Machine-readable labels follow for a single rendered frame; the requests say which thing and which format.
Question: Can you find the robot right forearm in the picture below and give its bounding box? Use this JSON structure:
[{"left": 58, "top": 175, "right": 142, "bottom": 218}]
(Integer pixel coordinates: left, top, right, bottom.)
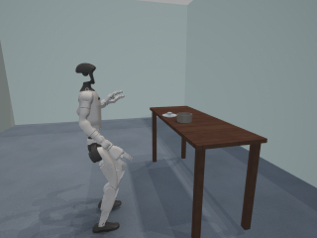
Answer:
[{"left": 80, "top": 121, "right": 113, "bottom": 151}]

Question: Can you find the robot left hand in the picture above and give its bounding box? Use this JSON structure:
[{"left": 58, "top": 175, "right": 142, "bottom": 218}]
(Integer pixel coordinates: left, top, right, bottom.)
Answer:
[{"left": 105, "top": 90, "right": 125, "bottom": 104}]

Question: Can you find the humanoid robot head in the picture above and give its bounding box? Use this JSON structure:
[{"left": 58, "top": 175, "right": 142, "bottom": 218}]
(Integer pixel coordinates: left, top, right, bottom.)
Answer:
[{"left": 75, "top": 62, "right": 96, "bottom": 92}]

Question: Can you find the robot right hand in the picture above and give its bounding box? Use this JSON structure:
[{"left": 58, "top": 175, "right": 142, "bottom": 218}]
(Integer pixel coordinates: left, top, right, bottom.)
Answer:
[{"left": 108, "top": 145, "right": 133, "bottom": 167}]

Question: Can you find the right robot foot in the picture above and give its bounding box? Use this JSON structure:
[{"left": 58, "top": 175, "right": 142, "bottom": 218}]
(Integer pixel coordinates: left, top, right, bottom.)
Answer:
[{"left": 92, "top": 221, "right": 120, "bottom": 234}]

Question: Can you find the table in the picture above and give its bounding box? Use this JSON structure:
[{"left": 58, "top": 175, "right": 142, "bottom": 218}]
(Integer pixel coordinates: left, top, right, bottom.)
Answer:
[{"left": 150, "top": 106, "right": 267, "bottom": 238}]

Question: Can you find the robot right upper arm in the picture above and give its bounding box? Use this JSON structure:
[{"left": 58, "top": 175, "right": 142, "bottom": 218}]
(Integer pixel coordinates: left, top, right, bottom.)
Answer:
[{"left": 78, "top": 91, "right": 94, "bottom": 129}]

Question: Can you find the robot left forearm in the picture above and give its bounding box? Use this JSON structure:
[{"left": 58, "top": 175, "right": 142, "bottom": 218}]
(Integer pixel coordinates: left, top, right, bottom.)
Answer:
[{"left": 101, "top": 99, "right": 108, "bottom": 109}]

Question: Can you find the lid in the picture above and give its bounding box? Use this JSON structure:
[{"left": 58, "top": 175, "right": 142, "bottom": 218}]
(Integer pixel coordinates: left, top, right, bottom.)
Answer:
[{"left": 162, "top": 113, "right": 177, "bottom": 118}]

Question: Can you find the pot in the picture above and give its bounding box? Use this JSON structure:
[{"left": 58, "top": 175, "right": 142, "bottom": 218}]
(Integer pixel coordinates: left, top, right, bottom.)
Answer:
[{"left": 176, "top": 112, "right": 192, "bottom": 123}]

